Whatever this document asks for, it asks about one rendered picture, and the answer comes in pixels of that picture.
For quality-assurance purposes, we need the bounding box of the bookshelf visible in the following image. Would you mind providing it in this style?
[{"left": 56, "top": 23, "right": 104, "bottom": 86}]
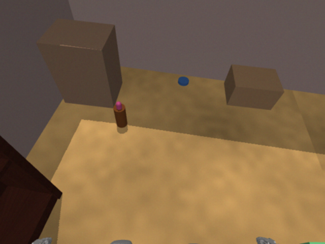
[{"left": 0, "top": 136, "right": 62, "bottom": 244}]

